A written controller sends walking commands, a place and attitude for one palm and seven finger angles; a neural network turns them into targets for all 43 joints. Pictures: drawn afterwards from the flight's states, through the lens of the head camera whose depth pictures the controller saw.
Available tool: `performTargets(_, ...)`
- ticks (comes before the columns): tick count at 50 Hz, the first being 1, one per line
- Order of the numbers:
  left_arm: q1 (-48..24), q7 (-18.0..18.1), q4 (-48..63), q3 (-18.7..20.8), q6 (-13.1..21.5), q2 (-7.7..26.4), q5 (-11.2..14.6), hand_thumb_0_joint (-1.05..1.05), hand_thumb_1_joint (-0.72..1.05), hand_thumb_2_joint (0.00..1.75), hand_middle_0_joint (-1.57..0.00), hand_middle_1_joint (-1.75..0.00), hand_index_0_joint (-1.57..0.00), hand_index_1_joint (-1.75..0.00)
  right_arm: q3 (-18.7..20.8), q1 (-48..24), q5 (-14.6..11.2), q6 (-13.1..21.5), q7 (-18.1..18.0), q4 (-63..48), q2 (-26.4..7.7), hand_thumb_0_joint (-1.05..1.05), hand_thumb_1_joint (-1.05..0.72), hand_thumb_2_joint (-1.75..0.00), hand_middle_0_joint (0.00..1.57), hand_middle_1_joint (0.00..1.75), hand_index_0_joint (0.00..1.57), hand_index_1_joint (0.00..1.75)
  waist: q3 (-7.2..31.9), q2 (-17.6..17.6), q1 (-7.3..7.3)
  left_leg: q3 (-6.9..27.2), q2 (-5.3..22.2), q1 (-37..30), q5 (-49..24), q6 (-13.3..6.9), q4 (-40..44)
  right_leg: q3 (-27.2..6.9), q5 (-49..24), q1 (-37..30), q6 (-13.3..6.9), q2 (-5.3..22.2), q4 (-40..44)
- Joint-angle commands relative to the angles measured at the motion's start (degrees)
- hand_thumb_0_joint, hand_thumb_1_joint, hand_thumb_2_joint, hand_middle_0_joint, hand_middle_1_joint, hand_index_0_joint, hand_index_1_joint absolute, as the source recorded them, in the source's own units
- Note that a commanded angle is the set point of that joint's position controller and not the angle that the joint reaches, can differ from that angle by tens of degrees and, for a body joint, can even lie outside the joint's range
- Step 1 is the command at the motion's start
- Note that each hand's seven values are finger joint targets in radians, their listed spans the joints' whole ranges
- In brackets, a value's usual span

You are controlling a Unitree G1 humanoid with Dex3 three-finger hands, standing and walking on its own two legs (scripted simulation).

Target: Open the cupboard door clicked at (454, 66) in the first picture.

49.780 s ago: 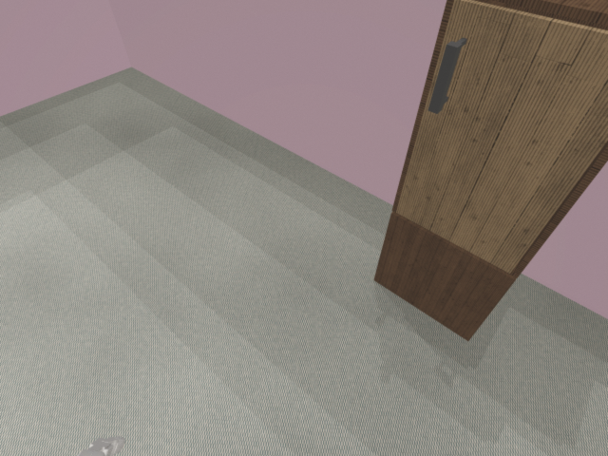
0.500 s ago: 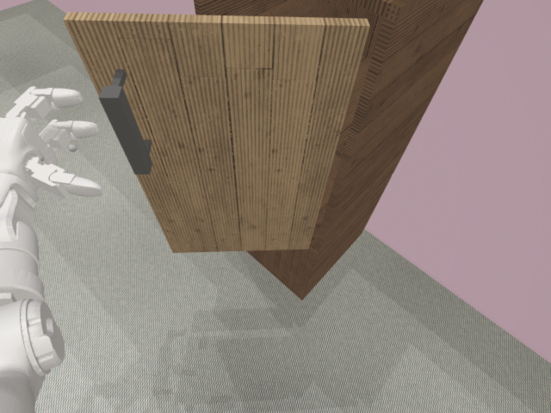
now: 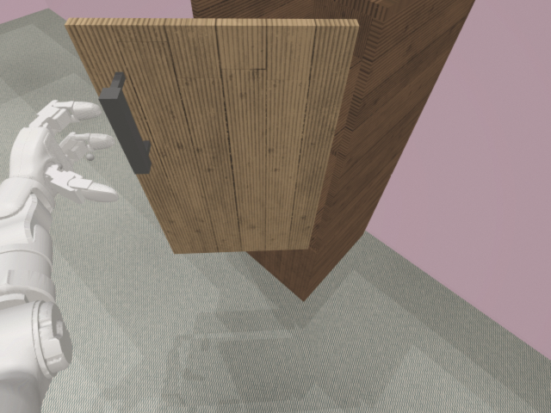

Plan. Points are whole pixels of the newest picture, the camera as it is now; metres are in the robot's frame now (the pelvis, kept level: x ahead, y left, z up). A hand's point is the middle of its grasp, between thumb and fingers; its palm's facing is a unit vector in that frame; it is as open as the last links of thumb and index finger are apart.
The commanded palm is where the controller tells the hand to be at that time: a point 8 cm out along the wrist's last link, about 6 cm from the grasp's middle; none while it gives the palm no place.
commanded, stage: slide the fingers in behind the handle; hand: left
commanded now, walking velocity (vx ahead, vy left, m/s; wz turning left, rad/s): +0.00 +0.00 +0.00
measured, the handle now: (131, 125) +0.50 +0.20 +0.13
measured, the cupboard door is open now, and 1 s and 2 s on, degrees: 46 46 46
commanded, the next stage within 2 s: close the thumb around the handle in 1.28 s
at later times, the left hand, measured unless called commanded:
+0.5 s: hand (115, 153) +0.44 +0.21 +0.13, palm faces +0.02 -1.00 -0.01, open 14.0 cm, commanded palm +0.41 +0.26 +0.13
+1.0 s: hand (144, 152) +0.45 +0.18 +0.13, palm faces +0.04 -1.00 +0.00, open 14.0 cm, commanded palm +0.42 +0.23 +0.13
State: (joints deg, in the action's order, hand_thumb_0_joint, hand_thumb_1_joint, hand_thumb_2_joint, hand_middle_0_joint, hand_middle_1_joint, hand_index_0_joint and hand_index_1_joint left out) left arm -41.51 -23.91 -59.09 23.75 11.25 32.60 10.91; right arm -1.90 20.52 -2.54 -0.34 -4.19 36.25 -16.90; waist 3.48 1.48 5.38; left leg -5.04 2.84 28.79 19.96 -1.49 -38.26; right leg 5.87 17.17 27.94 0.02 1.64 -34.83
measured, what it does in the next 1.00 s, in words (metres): stands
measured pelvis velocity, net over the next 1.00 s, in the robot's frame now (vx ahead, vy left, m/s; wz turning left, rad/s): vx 0.00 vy -0.01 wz -0.01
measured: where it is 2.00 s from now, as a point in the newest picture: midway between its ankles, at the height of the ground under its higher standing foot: outside the picture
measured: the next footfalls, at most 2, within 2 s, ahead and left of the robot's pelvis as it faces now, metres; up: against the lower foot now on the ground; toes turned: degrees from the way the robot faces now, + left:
none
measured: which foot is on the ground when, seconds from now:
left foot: down 0.00-1.00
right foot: down 0.00-1.00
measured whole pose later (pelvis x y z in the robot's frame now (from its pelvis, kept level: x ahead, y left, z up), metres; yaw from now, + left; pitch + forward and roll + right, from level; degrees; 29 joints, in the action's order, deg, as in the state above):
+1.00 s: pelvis +0.00 -0.01 +0.00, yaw -1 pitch +8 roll -1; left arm -41.0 -12.6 -55.4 19.3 12.8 22.6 9.5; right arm -1.4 20.1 -2.6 0.2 -2.7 38.2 -15.7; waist 3.4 2.0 4.9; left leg -5.7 3.0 25.5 19.2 -0.7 -36.3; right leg 5.1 17.3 25.8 -0.7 1.3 -34.7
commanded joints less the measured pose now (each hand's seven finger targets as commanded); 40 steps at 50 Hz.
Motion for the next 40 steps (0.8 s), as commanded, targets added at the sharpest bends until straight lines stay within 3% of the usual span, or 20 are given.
performTargets(1,-26.50,1.85,16.58,2.98,6.35,15.52,2.03,0.00,-0.50,0.30,-0.30,-1.20,-0.30,-1.20,3.45,4.49,0.00,2.14,-0.97,-4.46,-9.16,0.00,-0.90,-0.90,0.20,0.30,0.20,0.30,22.16,2.70,0.38,5.73,-1.00,-15.70,-23.04,-0.62,2.93,-3.04,-19.10,-6.70,-1.20,-2.64,2.05)
performTargets(3,-24.75,2.43,16.82,2.35,6.27,13.50,2.09,0.00,-0.50,0.30,-0.30,-1.20,-0.30,-1.20,3.33,3.71,-0.05,2.36,-0.66,-4.75,-8.83,0.00,-0.90,-0.90,0.20,0.30,0.20,0.30,22.15,4.65,-0.35,5.66,-1.21,-16.09,-23.33,-0.36,3.41,-3.15,-19.39,-7.21,-1.20,-2.64,2.07)
performTargets(6,-21.84,3.38,12.12,3.95,4.63,15.78,1.21,0.00,-0.50,0.30,-0.30,-1.20,-0.30,-1.20,3.14,3.99,-0.18,1.93,-0.71,-4.34,-9.35,0.00,-0.90,-0.90,0.20,0.30,0.20,0.30,18.50,1.85,-0.72,5.06,-1.31,-11.90,-19.90,-0.59,4.01,-2.99,-18.09,-7.73,-1.24,-2.37,2.31)
performTargets(7,-22.88,3.62,12.12,2.56,4.18,14.29,0.68,0.00,-0.50,0.30,-0.30,-1.20,-0.30,-1.20,2.95,3.33,-0.28,1.96,-0.62,-4.76,-8.95,0.00,-0.90,-0.90,0.20,0.30,0.20,0.30,16.90,2.91,-0.49,4.87,-1.55,-11.19,-19.15,-0.64,4.42,-3.15,-18.08,-7.39,-1.12,-2.31,2.47)
performTargets(10,-22.62,4.63,14.53,1.48,3.90,12.75,0.03,0.00,-0.50,0.30,-0.30,-1.20,-0.30,-1.20,3.19,3.16,-0.19,2.34,-0.35,-5.46,-8.66,0.00,-0.90,-0.90,0.20,0.30,0.20,0.30,18.20,4.41,-0.95,4.94,-1.51,-12.52,-18.85,-0.50,4.55,-3.23,-17.09,-7.05,-1.24,-2.26,2.62)
performTargets(11,-22.70,4.83,14.78,1.59,4.17,13.03,0.31,0.00,-0.50,0.30,-0.30,-1.20,-0.30,-1.20,3.20,3.45,-0.14,2.19,-0.38,-5.38,-8.81,0.00,-0.90,-0.90,0.20,0.30,0.20,0.30,18.40,1.76,-0.49,4.96,-1.23,-12.45,-19.73,-0.76,4.36,-3.07,-18.08,-7.85,-1.27,-2.40,2.56)
performTargets(12,-23.05,5.01,15.81,2.78,4.71,14.05,0.46,0.00,-0.50,0.30,-0.30,-1.20,-0.30,-1.20,3.30,3.56,-0.10,2.19,-0.42,-5.35,-8.90,0.00,-0.90,-0.90,0.20,0.30,0.20,0.30,20.09,1.90,-0.75,4.91,-1.29,-13.05,-20.70,-0.71,4.30,-3.36,-19.20,-8.72,-1.17,-2.52,2.41)
performTargets(16,-26.14,5.09,16.24,1.26,5.96,11.73,1.29,0.00,-0.50,0.30,-0.30,-1.20,-0.30,-1.20,3.30,3.43,-0.17,2.45,-0.49,-4.65,-8.66,0.00,-0.90,-0.90,0.20,0.30,0.20,0.30,19.69,1.72,0.33,4.67,-1.28,-13.43,-19.44,-0.81,4.04,-3.59,-18.71,-8.32,-1.13,-2.53,2.64)
performTargets(18,-25.18,5.12,15.25,1.59,6.04,11.95,0.83,0.00,-0.50,0.30,-0.30,-1.20,-0.30,-1.20,3.29,3.43,-0.19,2.51,-0.48,-4.25,-8.53,0.00,-0.90,-0.90,0.20,0.30,0.20,0.30,19.48,2.80,-0.04,4.65,-1.43,-13.39,-18.99,-0.66,4.26,-3.63,-18.45,-8.24,-1.15,-2.54,2.62)
performTargets(19,-25.38,5.00,16.16,-0.03,6.03,10.01,0.73,0.00,-0.50,0.30,-0.30,-1.20,-0.30,-1.20,3.28,3.18,-0.20,2.65,-0.37,-4.40,-8.31,0.00,-0.90,-0.90,0.20,0.30,0.20,0.30,19.81,4.42,0.01,4.66,-1.55,-14.23,-19.30,-0.58,4.22,-3.64,-18.34,-7.67,-1.22,-2.45,2.65)
performTargets(22,-23.48,5.40,16.25,-0.64,5.26,9.03,0.52,0.00,-0.50,0.30,-0.30,-1.20,-0.30,-1.20,3.43,3.17,-0.32,2.54,-0.19,-4.35,-8.29,0.00,-0.90,-0.90,0.20,0.30,0.20,0.30,19.86,4.18,-0.27,4.83,-1.36,-14.86,-21.17,-0.55,4.07,-3.39,-19.14,-7.57,-1.32,-2.57,2.53)
performTargets(24,-23.53,5.83,16.82,-2.04,4.56,6.61,0.98,0.00,-0.50,0.30,-0.30,-1.20,-0.30,-1.20,3.36,2.67,-0.38,2.70,-0.04,-4.53,-8.00,0.00,-0.90,-0.90,0.20,0.30,0.20,0.30,19.34,5.18,-0.33,4.83,-1.48,-14.97,-20.47,-0.38,4.30,-3.30,-18.46,-7.19,-1.39,-2.50,2.79)
performTargets(26,-24.78,6.66,16.96,-2.59,4.38,6.02,1.27,0.00,-0.50,0.30,-0.30,-1.20,-0.30,-1.20,3.42,2.84,-0.40,2.57,-0.10,-4.15,-8.16,0.00,-0.90,-0.90,0.20,0.30,0.20,0.30,18.15,1.58,0.34,4.99,-1.23,-14.21,-19.92,-0.59,4.44,-2.92,-18.18,-7.21,-1.26,-2.57,2.94)
performTargets(27,-24.56,7.20,16.10,-1.81,4.10,6.17,1.31,0.00,-0.50,0.30,-0.30,-1.20,-0.30,-1.20,3.48,2.88,-0.38,2.61,-0.10,-4.19,-8.23,0.00,-0.90,-0.90,0.20,0.30,0.20,0.30,17.96,-0.32,0.17,5.19,-1.31,-13.59,-19.47,-0.59,4.69,-2.88,-18.09,-7.50,-1.15,-2.70,2.93)
performTargets(28,-25.39,7.69,16.10,-2.03,3.99,5.95,1.09,0.00,-0.50,0.30,-0.30,-1.20,-0.30,-1.20,3.48,2.71,-0.35,2.72,-0.03,-4.15,-8.20,0.00,-0.90,-0.90,0.20,0.30,0.20,0.30,17.82,1.03,0.20,5.00,-1.43,-13.46,-18.24,-0.50,4.86,-3.04,-17.18,-7.07,-1.09,-2.59,3.00)
performTargets(32,-25.72,9.90,16.53,0.05,5.09,8.52,-0.44,0.00,-0.50,0.30,-0.30,-1.20,-0.30,-1.20,3.41,2.85,-0.06,2.72,0.19,-4.12,-8.01,0.00,-0.90,-0.90,0.20,0.30,0.20,0.30,19.20,0.75,-0.55,4.63,-1.78,-12.80,-18.45,-0.72,4.68,-3.60,-18.20,-9.02,-1.10,-2.35,2.53)
performTargets(33,-26.46,10.18,17.32,-1.05,5.49,7.60,-0.90,0.00,-0.50,0.30,-0.30,-1.20,-0.30,-1.20,3.32,2.54,-0.12,2.77,0.27,-4.21,-7.74,0.00,-0.90,-0.90,0.20,0.30,0.20,0.30,19.17,2.91,-0.34,4.50,-1.82,-13.42,-18.59,-0.61,4.66,-3.76,-18.16,-8.46,-1.14,-2.31,2.54)
performTargets(35,-27.04,10.63,16.84,-1.97,6.06,6.22,-1.24,0.00,-0.50,0.30,-0.30,-1.20,-0.30,-1.20,3.26,2.56,-0.05,2.95,0.39,-4.00,-7.48,0.00,-0.90,-0.90,0.20,0.30,0.20,0.30,19.07,3.10,-0.22,4.69,-1.70,-13.94,-18.89,-0.45,4.51,-3.63,-18.07,-7.87,-1.24,-2.38,2.36)
performTargets(36,-27.19,10.73,15.69,-2.26,6.13,6.05,-1.23,0.00,-0.50,0.30,-0.30,-1.20,-0.30,-1.20,3.31,3.01,-0.01,2.77,0.41,-3.80,-7.68,0.00,-0.90,-0.90,0.20,0.30,0.20,0.30,18.78,0.35,0.36,4.73,-1.50,-13.43,-18.73,-0.71,4.35,-3.49,-18.12,-8.09,-1.15,-2.47,2.39)
performTargets(40,-26.88,10.55,15.57,-2.27,6.11,4.86,-0.56,0.00,-0.50,0.30,-0.30,-1.20,-0.30,-1.20,3.39,2.52,-0.17,2.95,0.40,-3.85,-7.54,0.00,-0.90,-0.90,0.20,0.30,0.20,0.30,20.18,2.25,-0.36,4.33,-1.87,-13.74,-18.50,-0.41,4.58,-3.76,-18.92,-9.28,-1.25,-2.40,2.40)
